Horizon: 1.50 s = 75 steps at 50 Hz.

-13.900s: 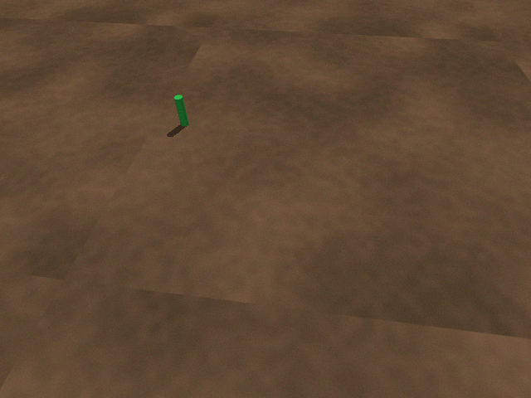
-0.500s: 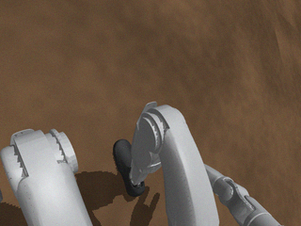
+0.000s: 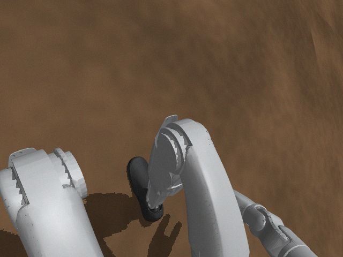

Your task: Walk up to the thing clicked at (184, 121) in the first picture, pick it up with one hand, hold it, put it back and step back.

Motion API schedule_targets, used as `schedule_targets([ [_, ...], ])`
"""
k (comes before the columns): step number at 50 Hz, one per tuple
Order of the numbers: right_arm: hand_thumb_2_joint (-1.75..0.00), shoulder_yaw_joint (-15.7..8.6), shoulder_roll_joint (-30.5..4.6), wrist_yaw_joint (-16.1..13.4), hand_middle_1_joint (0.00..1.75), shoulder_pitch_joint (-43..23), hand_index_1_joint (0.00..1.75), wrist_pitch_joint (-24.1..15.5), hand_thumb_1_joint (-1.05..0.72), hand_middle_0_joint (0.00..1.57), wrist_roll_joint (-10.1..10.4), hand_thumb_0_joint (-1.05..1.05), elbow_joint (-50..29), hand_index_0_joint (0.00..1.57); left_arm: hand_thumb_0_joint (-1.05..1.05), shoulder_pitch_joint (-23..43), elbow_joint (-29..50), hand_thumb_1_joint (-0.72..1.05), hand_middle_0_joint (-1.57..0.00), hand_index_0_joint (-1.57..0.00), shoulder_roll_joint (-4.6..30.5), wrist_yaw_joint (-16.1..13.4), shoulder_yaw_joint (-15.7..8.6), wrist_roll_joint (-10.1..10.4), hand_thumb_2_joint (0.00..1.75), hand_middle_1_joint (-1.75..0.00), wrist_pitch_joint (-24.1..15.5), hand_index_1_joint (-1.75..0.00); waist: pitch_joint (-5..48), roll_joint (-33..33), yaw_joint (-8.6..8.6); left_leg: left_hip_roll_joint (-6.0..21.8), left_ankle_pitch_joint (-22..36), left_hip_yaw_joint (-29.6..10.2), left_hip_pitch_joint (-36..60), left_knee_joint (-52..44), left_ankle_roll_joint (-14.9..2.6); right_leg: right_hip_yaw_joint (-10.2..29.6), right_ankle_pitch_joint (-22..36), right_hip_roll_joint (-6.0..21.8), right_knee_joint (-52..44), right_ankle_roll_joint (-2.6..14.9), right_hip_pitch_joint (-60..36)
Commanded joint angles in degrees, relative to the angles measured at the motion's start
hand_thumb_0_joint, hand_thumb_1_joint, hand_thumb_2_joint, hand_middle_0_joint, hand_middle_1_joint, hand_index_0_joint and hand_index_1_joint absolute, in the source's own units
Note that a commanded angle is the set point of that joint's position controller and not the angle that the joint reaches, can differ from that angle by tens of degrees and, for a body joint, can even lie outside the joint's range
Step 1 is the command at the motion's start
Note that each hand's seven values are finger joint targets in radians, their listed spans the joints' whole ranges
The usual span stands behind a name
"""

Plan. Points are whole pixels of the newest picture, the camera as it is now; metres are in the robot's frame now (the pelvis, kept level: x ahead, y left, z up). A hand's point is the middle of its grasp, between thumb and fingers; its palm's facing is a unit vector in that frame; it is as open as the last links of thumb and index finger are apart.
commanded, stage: settle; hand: left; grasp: from the side
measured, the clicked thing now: out of the picture +0.45 +0.29 -0.19
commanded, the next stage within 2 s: lift in 1.68 s
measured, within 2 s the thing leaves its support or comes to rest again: leaves its support in 0.08 s
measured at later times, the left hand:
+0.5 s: hand out of the picture +0.44 +0.30 -0.08, palm faces +0.31 -0.95 -0.03, open 6.4 cm
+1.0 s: hand out of the picture +0.43 +0.30 +0.01, palm faces +0.31 -0.95 -0.05, open 6.4 cm
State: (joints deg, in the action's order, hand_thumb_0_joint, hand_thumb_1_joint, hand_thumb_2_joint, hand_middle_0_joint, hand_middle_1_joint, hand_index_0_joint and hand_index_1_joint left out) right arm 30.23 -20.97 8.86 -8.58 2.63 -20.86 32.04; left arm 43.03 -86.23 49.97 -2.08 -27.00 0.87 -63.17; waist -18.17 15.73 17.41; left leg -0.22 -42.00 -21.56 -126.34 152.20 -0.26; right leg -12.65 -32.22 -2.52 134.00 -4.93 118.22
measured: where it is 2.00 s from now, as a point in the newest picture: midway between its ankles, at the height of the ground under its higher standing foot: (109, 226)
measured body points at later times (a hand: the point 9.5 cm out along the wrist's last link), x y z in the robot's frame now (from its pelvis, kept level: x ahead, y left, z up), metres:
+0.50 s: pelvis +0.00 -0.01 +0.02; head +0.20 +0.17 +0.38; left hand +0.41 +0.35 -0.07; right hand +0.17 -0.25 -0.04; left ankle +0.08 +0.12 -0.26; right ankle +0.16 -0.14 -0.26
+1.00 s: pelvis +0.02 -0.02 +0.05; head +0.21 +0.10 +0.44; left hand +0.41 +0.35 +0.02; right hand +0.19 -0.26 -0.05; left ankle +0.08 +0.11 -0.26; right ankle +0.16 -0.14 -0.26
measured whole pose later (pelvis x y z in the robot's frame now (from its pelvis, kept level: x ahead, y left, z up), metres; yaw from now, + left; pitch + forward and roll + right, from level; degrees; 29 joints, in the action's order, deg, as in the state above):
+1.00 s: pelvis +0.02 -0.02 +0.05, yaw +9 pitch +30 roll -9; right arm 7.2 -17.3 5.6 4.3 4.2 -5.6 36.4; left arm 38.3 -53.3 29.4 9.6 -22.6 5.4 -35.4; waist 2.9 1.6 9.2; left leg -0.5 -40.3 -8.9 -127.4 137.5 0.5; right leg -3.4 -35.9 2.2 129.9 -3.2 123.9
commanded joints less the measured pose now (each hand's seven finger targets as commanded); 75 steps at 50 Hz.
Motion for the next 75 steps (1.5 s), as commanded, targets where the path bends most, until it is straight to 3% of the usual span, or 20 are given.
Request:
schedule_targets([
  [1, -0.90, -7.78, -21.15, -1.04, 0.30, 3.51, 0.30, 1.29, -0.90, 0.20, -0.32, 0.00, 0.22, 0.20, 0.00, 14.23, 13.95, 0.63, -1.31, -1.29, 9.77, 0.29, -0.76, -0.10, 1.31, -1.38, -3.94, -1.40, 35.35, -37.84, 5.87, 3.83, 12.05, 4.87, 25.78, -21.86, 2.52, -6.59, 10.73, -1.45, -6.34, 4.92, -16.17],
  [6, -0.90, -10.05, -21.10, -0.86, 0.30, 5.56, 0.30, 1.73, -0.90, 0.20, 0.54, 0.00, 0.27, 0.20, 0.00, 12.87, 19.57, 0.59, -1.36, -1.34, 7.66, 0.98, -0.95, 0.30, 1.32, -1.41, -1.28, -1.43, 38.62, -39.98, 4.84, 3.80, 12.48, 5.18, 28.07, -23.54, 2.96, -6.16, 10.65, -0.98, -6.40, 5.16, -15.19],
  [14, -0.90, -14.19, -19.39, -0.95, 0.30, 8.87, 0.30, 1.80, -0.89, 0.20, 3.70, 0.00, 0.76, 0.20, 0.00, 12.92, 28.73, 0.58, -1.36, -1.35, 3.70, 3.36, 2.02, 1.57, 1.30, -1.41, 4.89, -1.43, 42.29, -38.95, 2.13, 2.95, 10.63, 7.82, 24.75, -24.89, 2.03, -3.87, 9.47, -0.50, -7.67, 5.84, -14.60],
  [17, -0.90, -15.95, -18.92, -1.05, 0.30, 10.36, 0.30, 1.70, -0.89, 0.20, 4.99, 0.00, 0.77, 0.20, 0.00, 12.50, 30.91, 0.60, -1.39, -1.38, -0.12, 4.59, 3.65, 2.23, 1.32, -1.44, 7.42, -1.45, 42.41, -38.27, 1.80, 2.77, 9.10, 7.84, 25.36, -26.14, 1.94, -3.41, 8.33, -0.03, -8.18, 5.97, -12.02],
  [22, -0.89, -18.89, -17.19, -1.24, 0.30, 12.47, 0.30, 1.84, -0.88, 0.20, 7.41, 0.00, 0.24, 0.20, 0.00, 12.16, 36.03, 0.58, -1.35, -1.35, -1.19, 5.88, 3.65, 2.53, 1.29, -1.41, 11.53, -1.42, 45.93, -37.27, -1.65, 1.95, 6.51, 9.53, 23.20, -28.02, 1.31, -1.70, 5.67, 0.45, -8.89, 6.45, -10.78],
  [24, -0.89, -20.18, -16.43, -1.32, 0.30, 13.32, 0.30, 1.77, -0.88, 0.20, 8.29, 0.00, 0.22, 0.20, 0.00, 12.24, 37.65, 0.58, -1.34, -1.34, -3.56, 6.31, 4.87, 2.91, 1.27, -1.39, 13.12, -1.40, 46.61, -36.51, -2.23, 1.58, 5.45, 10.30, 22.20, -28.49, 0.99, -0.95, 4.81, 0.52, -9.48, 6.58, -10.50],
  [27, -0.89, -21.76, -15.88, -1.58, 0.30, 15.06, 0.30, 1.71, -0.88, 0.20, 9.69, 0.00, 0.10, 0.20, 0.00, 12.34, 40.27, 0.56, -1.34, -1.33, -4.54, 6.97, 3.69, 4.20, 1.26, -1.38, 15.21, -1.39, 49.36, -35.67, -3.22, 1.21, 6.41, 10.97, 22.76, -29.23, 0.82, -0.26, 5.22, 0.81, -9.79, 6.70, -10.55],
  [29, -0.89, -22.66, -15.24, -1.81, 0.30, 15.35, 0.30, 1.68, -0.88, 0.20, 10.55, 0.00, 0.31, 0.20, 0.00, 12.69, 40.97, 0.56, -1.33, -1.33, -6.74, 8.02, 5.76, 4.16, 1.26, -1.38, 16.40, -1.39, 48.76, -35.55, -3.18, 1.12, 5.42, 11.10, 22.99, -30.36, 0.75, 0.24, 4.15, 1.14, -10.18, 6.83, -8.79],
  [31, -0.89, -23.59, -14.52, -2.10, 0.30, 16.39, 0.30, 1.81, -0.88, 0.20, 11.32, 0.00, 0.39, 0.20, 0.00, 12.92, 42.28, 0.53, -1.33, -1.32, -5.47, 8.03, 3.94, 4.22, 1.25, -1.38, 17.63, -1.39, 50.74, -34.58, -4.49, 0.78, 4.67, 12.19, 22.20, -30.66, 0.43, 1.05, 3.26, 1.27, -11.08, 6.91, -9.54],
  [34, -0.89, -24.94, -13.91, -2.47, 0.30, 16.46, 0.30, 1.73, -0.88, 0.20, 12.20, 0.00, 0.38, 0.20, 0.00, 13.65, 44.33, 0.53, -1.32, -1.31, -8.79, 9.11, 5.95, 4.66, 1.23, -1.36, 18.85, -1.37, 51.16, -34.39, -4.80, 0.73, 3.03, 12.40, 23.61, -32.08, 0.46, 1.66, 1.76, 1.63, -11.67, 7.04, -7.50],
  [35, -0.89, -25.39, -13.62, -2.71, 0.30, 16.95, 0.30, 1.69, -0.88, 0.20, 12.59, 0.00, 0.54, 0.20, 0.00, 14.48, 44.83, 0.50, -1.31, -1.31, -7.81, 9.14, 4.72, 4.86, 1.23, -1.36, 19.27, -1.37, 52.13, -34.11, -4.93, 0.57, 2.14, 12.82, 23.39, -32.29, 0.28, 2.03, 0.94, 1.72, -12.31, 6.98, -7.95],
  [40, -0.89, -26.76, -12.15, -3.39, 0.30, 18.93, 0.30, 1.41, -0.88, 0.20, 13.84, 0.00, 0.90, 0.20, 0.00, 13.99, 46.50, 0.49, -1.31, -1.30, -9.32, 10.42, 4.72, 5.69, 1.23, -1.36, 21.14, -1.37, 56.88, -31.77, -5.98, -0.04, 6.70, 15.08, 22.97, -32.04, -0.14, 3.41, 3.67, 1.92, -13.35, 6.95, -11.84],
  [41, -0.89, -27.16, -12.20, -3.79, 0.30, 19.16, 0.30, 1.43, -0.88, 0.20, 14.33, 0.00, 1.73, 0.20, 0.00, 12.24, 44.61, 0.48, -1.31, -1.31, -7.42, 10.39, 2.29, 5.89, 1.23, -1.37, 21.67, -1.38, 56.54, -30.86, -7.21, 0.01, 6.65, 15.25, 23.19, -32.38, -0.19, 3.73, 3.22, 2.04, -13.47, 6.99, -11.05],
  [42, -0.89, -27.23, -11.92, -3.87, 0.30, 19.22, 0.30, 1.37, -0.88, 0.20, 14.40, 0.00, 1.40, 0.20, 0.00, 14.16, 45.91, 0.48, -1.31, -1.30, -8.85, 10.63, 3.90, 5.76, 1.24, -1.37, 21.89, -1.38, 56.27, -31.52, -6.50, 0.04, 7.21, 15.26, 23.62, -32.74, -0.14, 3.74, 3.72, 2.15, -13.64, 7.04, -10.80],
  [51, -0.90, -28.92, -10.12, -4.75, 0.30, 20.80, 0.30, 0.65, -0.89, 0.20, 15.46, 0.00, 1.76, 0.20, 0.00, 14.51, 46.66, 0.44, -1.32, -1.31, -9.89, 12.67, 2.87, 5.89, 1.25, -1.38, 24.22, -1.40, 60.34, -29.10, -7.83, -0.23, 10.29, 17.80, 24.22, -33.55, -0.59, 5.55, 5.21, 2.66, -16.02, 6.88, -15.40],
  [54, -0.90, -29.31, -9.80, -4.97, 0.30, 21.61, 0.30, 0.56, -0.89, 0.20, 15.77, 0.00, 1.81, 0.20, 0.00, 12.58, 45.87, 0.42, -1.31, -1.30, -8.99, 12.83, 0.82, 6.17, 1.24, -1.37, 24.90, -1.39, 61.74, -28.18, -8.83, -0.20, 11.51, 18.06, 24.94, -33.98, -0.52, 5.90, 5.89, 2.78, -16.46, 6.85, -16.67],
  [55, -0.90, -29.47, -9.56, -5.13, 0.30, 20.89, 0.30, 0.51, -0.89, 0.20, 15.80, 0.00, 1.28, 0.20, 0.00, 14.27, 46.90, 0.42, -1.31, -1.30, -10.52, 12.99, 2.45, 6.14, 1.25, -1.38, 24.83, -1.39, 61.03, -28.10, -8.14, -0.28, 10.03, 18.04, 24.11, -34.49, -0.66, 5.86, 4.63, 2.85, -16.83, 6.86, -16.29],
  [61, -0.90, -30.23, -8.82, -5.66, 0.30, 22.11, 0.30, -0.06, -0.89, 0.20, 15.93, 0.00, 2.06, 0.20, 0.00, 13.97, 46.19, 0.44, -1.33, -1.32, -10.53, 12.95, 0.95, 5.95, 1.28, -1.40, 25.16, -1.41, 61.76, -25.85, -8.36, -0.28, 9.50, 18.91, 24.13, -35.08, -0.97, 6.94, 4.33, 2.91, -19.07, 6.63, -18.30],
  [68, -0.90, -30.65, -8.39, -5.91, 0.30, 21.91, 0.30, -0.76, -0.89, 0.20, 16.19, 0.00, 2.75, 0.20, 0.00, 16.27, 46.01, 0.41, -1.35, -1.34, -12.20, 12.94, 2.22, 5.87, 1.28, -1.40, 25.03, -1.42, 60.21, -27.21, -8.25, -0.14, 8.69, 18.58, 26.48, -37.21, -0.72, 6.92, 3.11, 3.13, -19.41, 7.06, -15.69],
  [75, -0.90, -31.30, -8.15, -5.98, 0.30, 22.62, 0.30, -0.97, -0.89, 0.20, 16.04, 0.00, 2.53, 0.20, 0.00, 16.87, 45.86, 0.42, -1.34, -1.34, -11.67, 12.45, 1.33, 5.22, 1.29, -1.40, 25.03, -1.42, 63.64, -26.43, -9.08, -0.44, 10.26, 19.13, 27.80, -37.94, -0.82, 7.54, 4.24, 3.44, -20.41, 6.91, -18.47],
])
